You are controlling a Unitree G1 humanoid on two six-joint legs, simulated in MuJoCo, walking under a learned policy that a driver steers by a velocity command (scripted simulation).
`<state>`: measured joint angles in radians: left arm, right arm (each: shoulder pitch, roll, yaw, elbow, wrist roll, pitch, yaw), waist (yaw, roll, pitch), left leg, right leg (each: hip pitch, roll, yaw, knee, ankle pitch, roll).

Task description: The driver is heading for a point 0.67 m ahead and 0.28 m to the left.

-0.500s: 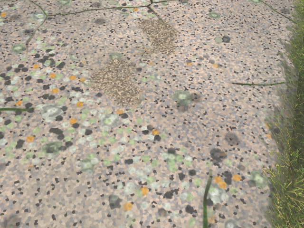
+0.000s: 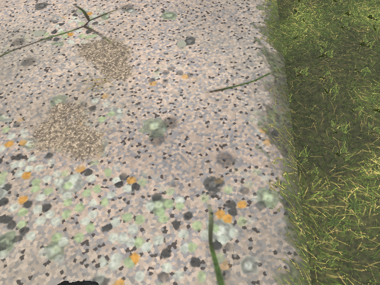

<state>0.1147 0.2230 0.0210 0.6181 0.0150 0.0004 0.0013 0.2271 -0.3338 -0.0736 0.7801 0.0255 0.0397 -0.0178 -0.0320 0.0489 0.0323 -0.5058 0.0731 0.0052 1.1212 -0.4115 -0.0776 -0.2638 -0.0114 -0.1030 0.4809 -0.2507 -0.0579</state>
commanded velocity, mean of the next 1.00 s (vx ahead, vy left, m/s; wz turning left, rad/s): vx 0.77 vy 0.00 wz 0.58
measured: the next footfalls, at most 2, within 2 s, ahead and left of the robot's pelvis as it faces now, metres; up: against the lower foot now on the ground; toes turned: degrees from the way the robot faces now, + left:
left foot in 0.52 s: +0.34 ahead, +0.26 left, +0.00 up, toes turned +31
right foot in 1.00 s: +0.80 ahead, +0.45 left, +0.00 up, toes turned +34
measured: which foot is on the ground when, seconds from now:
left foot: up 0.00-0.50, down 0.52-0.98, up 1.00-1.00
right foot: down 0.00-0.54, up 0.56-0.98, down 1.00-1.00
